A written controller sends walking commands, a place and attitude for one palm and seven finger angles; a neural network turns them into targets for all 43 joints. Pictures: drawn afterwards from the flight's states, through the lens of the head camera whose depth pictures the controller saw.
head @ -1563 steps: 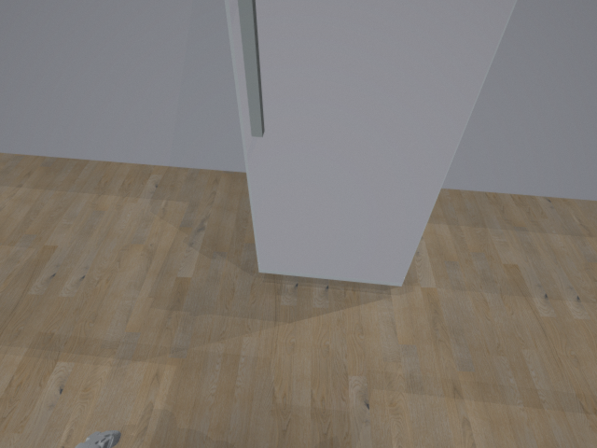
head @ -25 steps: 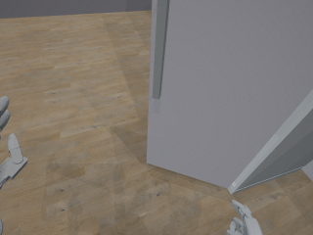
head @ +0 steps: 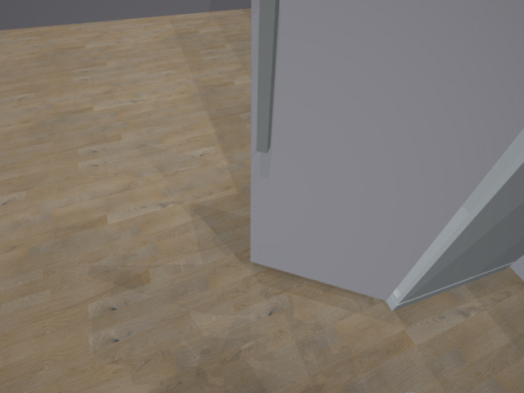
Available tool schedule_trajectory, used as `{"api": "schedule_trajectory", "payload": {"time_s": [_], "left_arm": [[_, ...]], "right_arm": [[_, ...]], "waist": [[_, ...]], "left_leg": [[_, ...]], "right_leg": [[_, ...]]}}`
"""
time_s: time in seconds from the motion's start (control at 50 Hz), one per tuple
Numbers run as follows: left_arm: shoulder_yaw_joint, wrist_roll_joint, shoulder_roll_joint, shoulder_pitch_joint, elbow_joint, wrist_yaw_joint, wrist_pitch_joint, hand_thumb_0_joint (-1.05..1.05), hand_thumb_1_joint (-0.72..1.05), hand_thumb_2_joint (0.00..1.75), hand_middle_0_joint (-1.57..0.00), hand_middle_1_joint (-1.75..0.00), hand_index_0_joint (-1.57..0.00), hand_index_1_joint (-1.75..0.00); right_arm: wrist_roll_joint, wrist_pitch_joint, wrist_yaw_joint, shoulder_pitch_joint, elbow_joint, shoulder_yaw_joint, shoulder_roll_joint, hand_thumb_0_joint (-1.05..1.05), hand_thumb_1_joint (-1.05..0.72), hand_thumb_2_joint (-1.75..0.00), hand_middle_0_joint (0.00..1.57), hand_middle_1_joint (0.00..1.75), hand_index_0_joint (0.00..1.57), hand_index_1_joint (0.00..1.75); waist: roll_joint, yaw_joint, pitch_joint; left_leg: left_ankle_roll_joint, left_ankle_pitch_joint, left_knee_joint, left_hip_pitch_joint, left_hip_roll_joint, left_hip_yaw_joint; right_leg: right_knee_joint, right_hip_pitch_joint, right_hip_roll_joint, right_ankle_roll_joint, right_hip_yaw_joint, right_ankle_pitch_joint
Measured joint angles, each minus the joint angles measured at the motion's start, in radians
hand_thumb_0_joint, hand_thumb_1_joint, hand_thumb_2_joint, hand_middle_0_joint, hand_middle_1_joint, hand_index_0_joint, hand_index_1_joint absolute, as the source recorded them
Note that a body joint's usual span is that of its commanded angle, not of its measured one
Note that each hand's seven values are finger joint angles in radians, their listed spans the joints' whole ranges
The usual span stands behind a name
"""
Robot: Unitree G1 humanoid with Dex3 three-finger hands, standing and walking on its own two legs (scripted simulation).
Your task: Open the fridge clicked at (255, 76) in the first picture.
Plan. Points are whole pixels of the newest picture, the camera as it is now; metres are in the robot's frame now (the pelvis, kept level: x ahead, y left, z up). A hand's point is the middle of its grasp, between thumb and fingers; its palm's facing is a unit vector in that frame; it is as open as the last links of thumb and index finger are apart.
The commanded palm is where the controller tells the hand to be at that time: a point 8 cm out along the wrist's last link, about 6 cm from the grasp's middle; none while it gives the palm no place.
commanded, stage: let the arm hang, fingers relaxed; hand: left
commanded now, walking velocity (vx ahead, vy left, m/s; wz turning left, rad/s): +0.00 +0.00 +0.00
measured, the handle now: (269, 70) +0.67 +0.01 +0.17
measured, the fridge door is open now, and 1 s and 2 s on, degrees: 54 54 54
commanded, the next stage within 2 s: look to check the result in 0.82 s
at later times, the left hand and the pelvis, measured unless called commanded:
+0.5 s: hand out of the picture -0.01 +0.22 -0.16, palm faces +0.01 -0.96 -0.26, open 7.4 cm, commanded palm none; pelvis +0.00 +0.01 +0.01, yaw +0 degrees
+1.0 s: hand out of the picture +0.09 +0.23 -0.15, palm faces -0.03 -0.95 -0.30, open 7.4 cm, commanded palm none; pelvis +0.02 +0.00 +0.02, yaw +0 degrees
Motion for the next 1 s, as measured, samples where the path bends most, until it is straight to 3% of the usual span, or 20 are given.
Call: {"api": "schedule_trajectory", "payload": {"time_s": [0.04, 0.18, 0.4, 0.72, 1.0], "left_arm": [[0.008, -0.003, -0.024, 0.018, 0.088, 0.016, -0.004, 0.01, 0.94, 0.90, -0.21, -0.30, -0.20, -0.30], [0.022, -0.009, -0.007, 0.083, 0.267, 0.009, -0.033, 0.01, 0.96, 0.90, -0.21, -0.30, -0.20, -0.30], [0.040, -0.007, 0.018, 0.062, 0.328, 0.020, -0.047, 0.01, 0.92, 0.90, -0.20, -0.30, -0.20, -0.30], [0.035, -0.007, 0.034, -0.102, 0.273, 0.013, -0.075, 0.00, 0.91, 0.90, -0.20, -0.30, -0.20, -0.30], [0.034, -0.010, 0.090, -0.132, 0.285, 0.007, -0.077, 0.01, 0.91, 0.90, -0.21, -0.30, -0.20, -0.30]], "right_arm": [[0.000, 0.008, -0.006, 0.027, 0.045, 0.002, 0.020, 0.01, -0.90, -0.90, 0.20, 0.30, 0.20, 0.30], [0.008, 0.021, -0.022, 0.108, 0.182, -0.003, 0.072, 0.01, -0.90, -0.90, 0.20, 0.30, 0.20, 0.30], [0.011, 0.011, -0.026, 0.110, 0.230, -0.018, 0.097, 0.00, -0.90, -0.90, 0.20, 0.30, 0.20, 0.30], [0.011, -0.017, -0.017, -0.011, 0.222, -0.020, 0.033, 0.00, -0.90, -0.90, 0.20, 0.30, 0.20, 0.30], [0.014, -0.016, -0.012, -0.063, 0.235, -0.017, -0.033, 0.00, -0.90, -0.90, 0.20, 0.30, 0.20, 0.30]], "waist": [[-0.018, 0.006, 0.015], [-0.013, 0.034, 0.045], [0.029, 0.029, 0.032], [0.020, 0.019, 0.007], [0.015, 0.019, 0.022]], "left_leg": [[-0.003, 0.014, -0.022, 0.007, 0.007, -0.006], [-0.007, 0.045, -0.070, 0.028, 0.020, -0.021], [0.006, 0.064, -0.111, 0.051, 0.005, -0.004], [0.006, 0.074, -0.165, 0.102, -0.004, 0.005], [-0.005, 0.079, -0.208, 0.141, 0.005, 0.001]], "right_leg": [[-0.034, 0.013, 0.008, -0.004, -0.005, 0.021], [-0.128, 0.057, 0.024, -0.010, -0.019, 0.073], [-0.141, 0.064, 0.009, -0.002, -0.003, 0.081], [-0.170, 0.101, -0.001, 0.007, 0.007, 0.081], [-0.229, 0.146, 0.010, -0.002, 0.005, 0.095]]}}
